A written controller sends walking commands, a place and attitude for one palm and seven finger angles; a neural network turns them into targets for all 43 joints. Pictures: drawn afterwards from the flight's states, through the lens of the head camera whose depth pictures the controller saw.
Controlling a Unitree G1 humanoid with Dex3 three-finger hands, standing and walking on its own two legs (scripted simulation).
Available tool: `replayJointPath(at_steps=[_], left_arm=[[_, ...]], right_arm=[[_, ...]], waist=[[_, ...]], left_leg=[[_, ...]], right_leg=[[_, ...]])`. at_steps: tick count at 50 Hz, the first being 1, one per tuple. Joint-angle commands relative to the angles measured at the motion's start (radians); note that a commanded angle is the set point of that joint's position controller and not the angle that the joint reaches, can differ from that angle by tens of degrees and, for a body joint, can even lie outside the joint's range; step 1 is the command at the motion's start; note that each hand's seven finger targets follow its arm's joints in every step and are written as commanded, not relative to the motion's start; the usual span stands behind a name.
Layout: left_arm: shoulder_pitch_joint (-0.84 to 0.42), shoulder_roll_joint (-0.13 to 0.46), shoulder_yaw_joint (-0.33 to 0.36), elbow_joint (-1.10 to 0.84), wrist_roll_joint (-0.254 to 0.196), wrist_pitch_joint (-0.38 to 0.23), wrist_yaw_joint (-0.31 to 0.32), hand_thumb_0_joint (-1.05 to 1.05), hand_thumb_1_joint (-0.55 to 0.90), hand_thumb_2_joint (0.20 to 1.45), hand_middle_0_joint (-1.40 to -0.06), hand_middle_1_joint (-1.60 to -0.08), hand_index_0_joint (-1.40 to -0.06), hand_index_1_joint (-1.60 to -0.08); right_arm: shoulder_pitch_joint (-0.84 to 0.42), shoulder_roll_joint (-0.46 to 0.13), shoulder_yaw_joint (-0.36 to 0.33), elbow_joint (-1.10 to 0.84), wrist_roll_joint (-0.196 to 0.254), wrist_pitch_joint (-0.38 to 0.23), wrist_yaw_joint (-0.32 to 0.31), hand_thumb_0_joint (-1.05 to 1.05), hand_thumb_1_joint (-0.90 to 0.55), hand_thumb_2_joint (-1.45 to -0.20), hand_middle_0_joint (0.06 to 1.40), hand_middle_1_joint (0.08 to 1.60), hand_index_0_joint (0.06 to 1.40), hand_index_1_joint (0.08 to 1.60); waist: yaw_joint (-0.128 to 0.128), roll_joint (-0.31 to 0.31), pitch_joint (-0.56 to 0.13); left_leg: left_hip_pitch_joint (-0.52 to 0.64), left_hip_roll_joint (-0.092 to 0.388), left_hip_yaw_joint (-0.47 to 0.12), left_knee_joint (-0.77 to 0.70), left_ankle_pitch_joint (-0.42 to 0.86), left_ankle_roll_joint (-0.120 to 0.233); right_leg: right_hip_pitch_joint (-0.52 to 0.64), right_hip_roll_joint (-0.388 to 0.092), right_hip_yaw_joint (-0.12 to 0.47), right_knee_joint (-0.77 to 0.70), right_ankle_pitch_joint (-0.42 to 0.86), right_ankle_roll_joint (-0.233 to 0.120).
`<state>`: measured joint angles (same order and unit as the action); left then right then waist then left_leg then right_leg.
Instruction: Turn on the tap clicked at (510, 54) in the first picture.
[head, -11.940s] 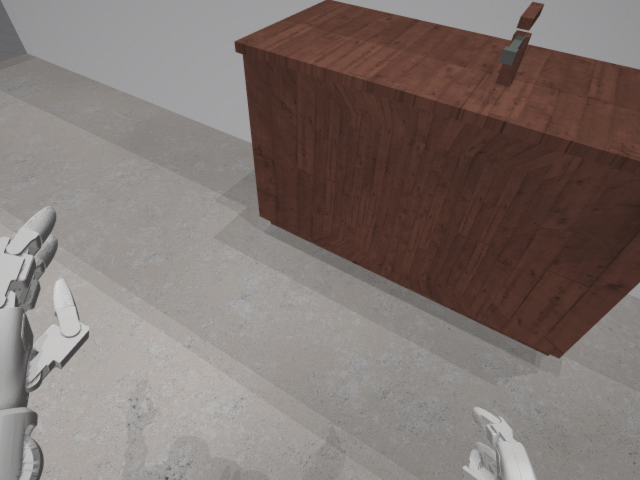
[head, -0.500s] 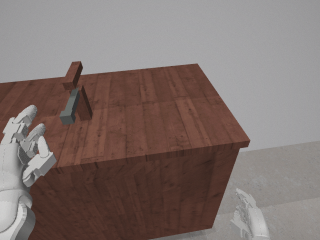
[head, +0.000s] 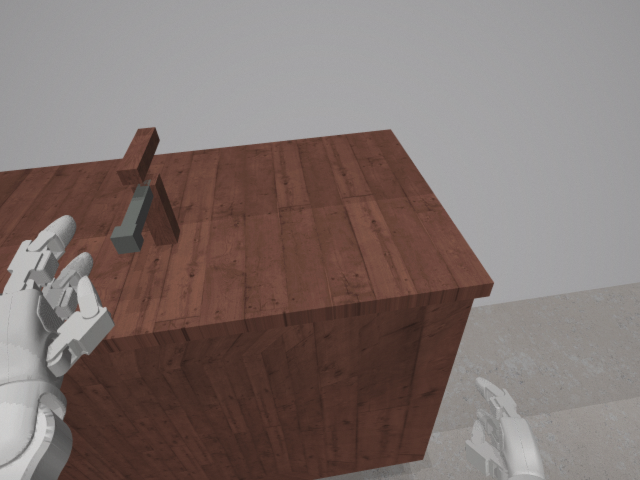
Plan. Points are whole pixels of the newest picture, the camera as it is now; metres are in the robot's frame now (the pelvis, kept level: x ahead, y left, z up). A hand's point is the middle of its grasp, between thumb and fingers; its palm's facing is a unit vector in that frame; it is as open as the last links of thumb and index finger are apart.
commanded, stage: reach beside the lever's end, fingers flat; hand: left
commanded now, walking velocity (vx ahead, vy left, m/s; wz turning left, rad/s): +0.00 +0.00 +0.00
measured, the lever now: (127, 239) +0.34 +0.32 +0.16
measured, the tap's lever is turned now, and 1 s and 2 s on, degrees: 0 0 0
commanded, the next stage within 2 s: none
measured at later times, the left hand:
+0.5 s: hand (101, 306) +0.20 +0.25 +0.19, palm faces +0.50 -0.86 -0.10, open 7.4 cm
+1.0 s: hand (100, 294) +0.23 +0.28 +0.18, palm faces +0.52 -0.85 -0.10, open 7.5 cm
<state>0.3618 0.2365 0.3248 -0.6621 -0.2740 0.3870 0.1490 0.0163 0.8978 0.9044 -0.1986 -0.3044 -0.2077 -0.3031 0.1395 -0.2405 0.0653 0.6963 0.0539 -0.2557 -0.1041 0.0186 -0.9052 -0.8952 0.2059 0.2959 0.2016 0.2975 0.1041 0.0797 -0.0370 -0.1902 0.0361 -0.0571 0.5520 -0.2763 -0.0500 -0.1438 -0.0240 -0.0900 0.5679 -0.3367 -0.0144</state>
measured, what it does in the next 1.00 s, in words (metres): stands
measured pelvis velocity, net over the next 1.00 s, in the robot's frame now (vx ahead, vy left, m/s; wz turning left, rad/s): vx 0.00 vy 0.00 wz -0.01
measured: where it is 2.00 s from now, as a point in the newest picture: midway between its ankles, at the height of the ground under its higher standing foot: outside the picture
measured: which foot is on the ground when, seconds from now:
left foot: down 0.00-1.00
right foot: down 0.00-1.00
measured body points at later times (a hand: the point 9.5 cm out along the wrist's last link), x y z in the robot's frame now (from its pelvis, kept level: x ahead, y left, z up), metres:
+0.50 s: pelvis +0.00 +0.00 +0.00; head -0.03 -0.03 +0.45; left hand +0.17 +0.30 +0.20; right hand +0.22 -0.20 -0.06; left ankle +0.02 +0.16 -0.73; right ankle -0.01 -0.10 -0.73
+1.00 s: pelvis +0.00 +0.00 +0.00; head -0.03 -0.03 +0.45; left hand +0.19 +0.32 +0.19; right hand +0.21 -0.21 -0.07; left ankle +0.02 +0.16 -0.73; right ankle -0.01 -0.10 -0.73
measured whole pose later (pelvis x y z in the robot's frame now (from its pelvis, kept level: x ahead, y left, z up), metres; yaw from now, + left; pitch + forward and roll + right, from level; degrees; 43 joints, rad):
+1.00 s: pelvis +0.00 +0.00 +0.00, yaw +0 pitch -4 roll +0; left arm 0.20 0.27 0.40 -0.35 -0.26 0.29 0.12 0.02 0.90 0.90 -0.18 -0.26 -0.19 -0.26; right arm 0.16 -0.24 0.05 0.71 0.06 -0.26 -0.12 0.02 -0.91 -0.90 0.21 0.30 0.20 0.30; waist 0.08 0.07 -0.02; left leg -0.20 0.03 -0.05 0.52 -0.26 -0.05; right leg -0.16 -0.03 -0.08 0.55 -0.33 -0.01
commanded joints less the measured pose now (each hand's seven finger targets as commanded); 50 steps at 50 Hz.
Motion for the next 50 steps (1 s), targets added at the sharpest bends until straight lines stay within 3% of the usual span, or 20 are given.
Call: replayJointPath(at_steps=[1, 6, 8, 11, 13, 14, 17, 19, 21, 24, 25, 28, 32, 33, 36, 38, 41, 43, 46, 50], left_arm=[[-0.147, 0.165, 0.086, -0.205, 0.013, -0.074, 0.006, 0.000, 0.900, 0.900, -0.200, -0.300, -0.200, -0.300], [-0.161, 0.167, 0.099, -0.160, 0.007, -0.069, 0.000, 0.000, 0.900, 0.900, -0.200, -0.300, -0.200, -0.300], [-0.198, 0.175, 0.109, -0.147, 0.006, -0.069, -0.001, 0.000, 0.900, 0.900, -0.200, -0.300, -0.200, -0.300], [-0.206, 0.165, 0.090, -0.138, 0.013, -0.081, -0.004, 0.000, 0.900, 0.900, -0.200, -0.300, -0.200, -0.300], [-0.184, 0.202, 0.129, -0.150, 0.019, -0.087, -0.006, 0.000, 0.900, 0.900, -0.200, -0.300, -0.200, -0.300], [-0.186, 0.182, 0.101, -0.170, 0.024, -0.094, -0.008, 0.000, 0.900, 0.900, -0.200, -0.300, -0.200, -0.300], [-0.189, 0.187, 0.116, -0.128, 0.011, -0.099, -0.012, 0.000, 0.900, 0.900, -0.200, -0.300, -0.200, -0.300], [-0.196, 0.175, 0.109, -0.124, 0.014, -0.104, -0.009, 0.000, 0.900, 0.900, -0.200, -0.300, -0.200, -0.300], [-0.221, 0.176, 0.110, -0.087, 0.011, -0.106, -0.005, 0.000, 0.900, 0.900, -0.200, -0.300, -0.200, -0.300], [-0.222, 0.199, 0.134, -0.074, 0.019, -0.108, -0.004, 0.000, 0.900, 0.900, -0.199, -0.298, -0.199, -0.298], [-0.226, 0.196, 0.133, -0.062, 0.017, -0.111, -0.006, 0.000, 0.900, 0.900, -0.198, -0.295, -0.198, -0.295], [-0.259, 0.208, 0.138, -0.057, 0.021, -0.124, -0.010, 0.000, 0.900, 0.900, -0.196, -0.288, -0.196, -0.288], [-0.262, 0.205, 0.131, -0.032, 0.019, -0.142, -0.018, 0.000, 0.900, 0.900, -0.192, -0.278, -0.192, -0.278], [-0.273, 0.208, 0.132, -0.018, 0.025, -0.142, -0.018, 0.000, 0.900, 0.900, -0.192, -0.275, -0.192, -0.275], [-0.303, 0.214, 0.137, 0.025, 0.018, -0.146, -0.016, 0.000, 0.900, 0.900, -0.189, -0.268, -0.189, -0.268], [-0.309, 0.251, 0.179, 0.055, 0.019, -0.142, -0.015, 0.000, 0.900, 0.900, -0.187, -0.263, -0.187, -0.263], [-0.323, 0.229, 0.149, 0.037, 0.029, -0.152, -0.017, 0.000, 0.900, 0.900, -0.185, -0.255, -0.185, -0.255], [-0.340, 0.250, 0.172, 0.066, 0.028, -0.158, -0.018, 0.000, 0.900, 0.900, -0.183, -0.250, -0.183, -0.250], [-0.338, 0.226, 0.148, 0.081, 0.025, -0.173, -0.027, 0.000, 0.900, 0.900, -0.181, -0.243, -0.181, -0.243], [-0.352, 0.271, 0.198, 0.153, 0.016, -0.168, -0.037, 0.000, 0.900, 0.900, -0.178, -0.233, -0.178, -0.233]], right_arm=[[-0.198, -0.084, -0.037, -0.183, -0.004, -0.071, -0.005, 0.000, -0.900, -0.900, 0.200, 0.300, 0.200, 0.300], [-0.194, -0.086, -0.039, -0.175, -0.002, -0.064, -0.008, 0.000, -0.900, -0.900, 0.200, 0.300, 0.200, 0.300], [-0.206, -0.084, -0.037, -0.172, 0.001, -0.066, -0.012, 0.000, -0.900, -0.900, 0.200, 0.300, 0.200, 0.300], [-0.190, -0.089, -0.040, -0.175, -0.005, -0.071, -0.012, 0.000, -0.900, -0.900, 0.200, 0.300, 0.200, 0.300], [-0.194, -0.089, -0.042, -0.176, -0.005, -0.071, -0.010, 0.000, -0.900, -0.900, 0.200, 0.300, 0.200, 0.300], [-0.184, -0.085, -0.038, -0.184, -0.007, -0.071, -0.007, 0.000, -0.900, -0.900, 0.200, 0.300, 0.200, 0.300], [-0.170, -0.090, -0.044, -0.177, -0.008, -0.069, -0.008, 0.000, -0.900, -0.900, 0.200, 0.300, 0.200, 0.300], [-0.178, -0.084, -0.040, -0.181, -0.005, -0.071, -0.008, 0.000, -0.900, -0.900, 0.200, 0.300, 0.200, 0.300], [-0.173, -0.089, -0.044, -0.173, -0.005, -0.069, -0.010, 0.000, -0.900, -0.900, 0.200, 0.300, 0.200, 0.300], [-0.175, -0.086, -0.043, -0.173, -0.004, -0.066, -0.012, 0.000, -0.900, -0.900, 0.200, 0.300, 0.200, 0.300], [-0.167, -0.089, -0.045, -0.171, -0.005, -0.065, -0.013, 0.000, -0.900, -0.900, 0.200, 0.300, 0.200, 0.300], [-0.176, -0.088, -0.044, -0.169, -0.001, -0.069, -0.013, 0.000, -0.900, -0.900, 0.200, 0.300, 0.200, 0.300], [-0.156, -0.092, -0.048, -0.169, -0.006, -0.077, -0.015, 0.000, -0.900, -0.900, 0.200, 0.300, 0.200, 0.300], [-0.167, -0.090, -0.046, -0.164, -0.001, -0.076, -0.015, 0.000, -0.900, -0.900, 0.200, 0.300, 0.200, 0.300], [-0.156, -0.096, -0.049, -0.160, -0.003, -0.080, -0.021, 0.000, -0.900, -0.900, 0.200, 0.300, 0.200, 0.300], [-0.165, -0.096, -0.050, -0.153, 0.001, -0.073, -0.023, 0.000, -0.900, -0.900, 0.200, 0.300, 0.200, 0.300], [-0.158, -0.092, -0.051, -0.164, -0.003, -0.074, -0.020, 0.000, -0.900, -0.900, 0.200, 0.300, 0.200, 0.300], [-0.158, -0.094, -0.051, -0.155, 0.000, -0.072, -0.019, 0.000, -0.900, -0.900, 0.200, 0.300, 0.200, 0.300], [-0.147, -0.095, -0.053, -0.159, -0.003, -0.079, -0.020, 0.000, -0.900, -0.900, 0.200, 0.300, 0.200, 0.300], [-0.143, -0.101, -0.059, -0.152, 0.001, -0.068, -0.026, 0.000, -0.900, -0.900, 0.200, 0.300, 0.200, 0.300]], waist=[[0.009, -0.055, -0.040], [0.003, -0.078, -0.036], [0.001, -0.032, -0.022], [0.000, -0.068, -0.043], [0.010, -0.021, -0.076], [0.007, -0.016, -0.077], [0.003, -0.056, -0.071], [0.003, -0.032, -0.052], [-0.002, -0.076, -0.041], [0.002, -0.019, -0.049], [-0.001, -0.052, -0.053], [-0.005, -0.017, -0.059], [-0.005, -0.031, -0.070], [-0.005, -0.003, -0.055], [-0.011, -0.075, -0.045], [-0.003, -0.046, -0.053], [-0.007, -0.010, -0.084], [-0.009, -0.016, -0.081], [-0.012, -0.033, -0.074], [-0.014, -0.072, -0.065]], left_leg=[[0.038, -0.043, 0.039, -0.064, 0.143, 0.063], [0.036, -0.043, 0.042, -0.063, 0.150, 0.064], [0.041, -0.045, 0.040, -0.065, 0.129, 0.063], [0.046, -0.047, 0.038, -0.066, 0.153, 0.065], [0.057, -0.046, 0.043, -0.066, 0.186, 0.061], [0.056, -0.048, 0.041, -0.068, 0.197, 0.060], [0.048, -0.046, 0.040, -0.065, 0.189, 0.061], [0.044, -0.047, 0.038, -0.070, 0.179, 0.058], [0.033, -0.046, 0.034, -0.074, 0.159, 0.060], [0.041, -0.047, 0.039, -0.077, 0.172, 0.058], [0.036, -0.047, 0.038, -0.077, 0.173, 0.059], [0.045, -0.046, 0.037, -0.079, 0.163, 0.057], [0.042, -0.049, 0.035, -0.082, 0.164, 0.057], [0.044, -0.048, 0.037, -0.085, 0.158, 0.056], [0.032, -0.048, 0.032, -0.090, 0.127, 0.060], [0.030, -0.050, 0.034, -0.094, 0.125, 0.060], [0.044, -0.051, 0.040, -0.093, 0.162, 0.057], [0.045, -0.050, 0.038, -0.094, 0.165, 0.056], [0.043, -0.050, 0.038, -0.092, 0.165, 0.057], [0.029, -0.050, 0.043, -0.093, 0.154, 0.063]], right_leg=[[-0.080, 0.003, 0.009, -0.137, 0.152, 0.014], [-0.084, 0.006, 0.009, -0.138, 0.164, 0.016], [-0.096, 0.005, 0.014, -0.149, 0.134, 0.015], [-0.083, 0.005, 0.011, -0.136, 0.168, 0.015], [-0.059, 0.006, 0.010, -0.125, 0.206, 0.010], [-0.061, 0.004, 0.005, -0.116, 0.217, 0.008], [-0.064, 0.007, 0.005, -0.118, 0.219, 0.012], [-0.077, 0.007, 0.005, -0.121, 0.201, 0.010], [-0.082, 0.010, 0.004, -0.125, 0.177, 0.012], [-0.075, 0.008, 0.009, -0.127, 0.189, 0.008], [-0.072, 0.010, 0.007, -0.125, 0.192, 0.009], [-0.079, 0.011, 0.008, -0.128, 0.175, 0.008], [-0.072, 0.012, 0.006, -0.121, 0.184, 0.007], [-0.078, 0.014, 0.007, -0.126, 0.172, 0.006], [-0.086, 0.016, 0.009, -0.137, 0.140, 0.011], [-0.076, 0.015, 0.014, -0.142, 0.133, 0.010], [-0.064, 0.013, 0.011, -0.128, 0.173, 0.007], [-0.062, 0.017, 0.010, -0.129, 0.177, 0.006], [-0.069, 0.016, 0.009, -0.126, 0.188, 0.008], [-0.067, 0.016, 0.018, -0.139, 0.179, 0.014]])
